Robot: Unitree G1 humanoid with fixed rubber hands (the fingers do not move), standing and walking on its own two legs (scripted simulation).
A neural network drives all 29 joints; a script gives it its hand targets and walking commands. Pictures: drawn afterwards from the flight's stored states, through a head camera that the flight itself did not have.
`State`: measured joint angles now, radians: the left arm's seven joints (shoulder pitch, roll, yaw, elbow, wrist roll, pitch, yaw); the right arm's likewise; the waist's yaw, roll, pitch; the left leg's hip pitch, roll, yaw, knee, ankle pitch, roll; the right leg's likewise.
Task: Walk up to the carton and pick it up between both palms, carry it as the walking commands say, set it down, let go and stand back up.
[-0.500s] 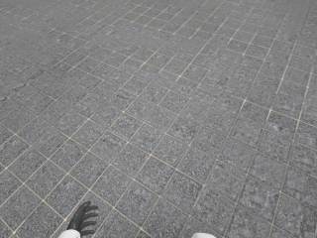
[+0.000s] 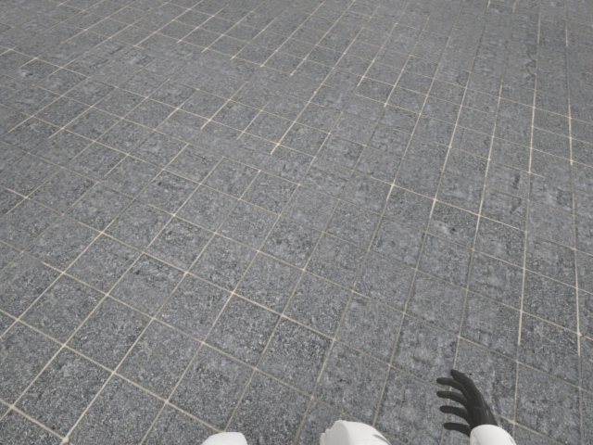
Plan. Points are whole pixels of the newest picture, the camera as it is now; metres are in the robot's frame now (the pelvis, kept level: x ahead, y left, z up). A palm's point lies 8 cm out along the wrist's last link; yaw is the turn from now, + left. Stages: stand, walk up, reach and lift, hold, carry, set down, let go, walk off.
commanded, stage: walk up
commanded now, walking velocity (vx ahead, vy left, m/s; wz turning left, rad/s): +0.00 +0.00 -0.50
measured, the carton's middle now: out of the picture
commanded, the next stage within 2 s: none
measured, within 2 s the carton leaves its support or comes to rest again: neither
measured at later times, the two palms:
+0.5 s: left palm (170, 429) +0.13 +0.18 -0.09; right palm out of the picture +0.00 -0.33 -0.12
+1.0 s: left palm (191, 424) +0.14 +0.16 -0.12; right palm out of the picture -0.12 -0.30 -0.10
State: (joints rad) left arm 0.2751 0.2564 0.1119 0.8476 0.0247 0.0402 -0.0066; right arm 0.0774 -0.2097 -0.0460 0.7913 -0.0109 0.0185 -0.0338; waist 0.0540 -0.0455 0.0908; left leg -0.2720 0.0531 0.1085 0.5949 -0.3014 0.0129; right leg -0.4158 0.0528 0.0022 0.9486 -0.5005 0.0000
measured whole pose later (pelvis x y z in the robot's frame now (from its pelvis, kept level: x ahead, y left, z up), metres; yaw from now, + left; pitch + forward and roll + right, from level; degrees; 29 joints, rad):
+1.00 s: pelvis -0.06 -0.02 +0.01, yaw -34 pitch -1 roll -1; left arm 0.22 0.26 0.09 0.84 0.02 0.08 -0.04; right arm 0.20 -0.23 -0.07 0.81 -0.04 0.01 -0.03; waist 0.02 -0.03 0.08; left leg -0.23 0.11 0.18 0.52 -0.27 -0.01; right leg -0.38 -0.02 0.01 0.85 -0.46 0.05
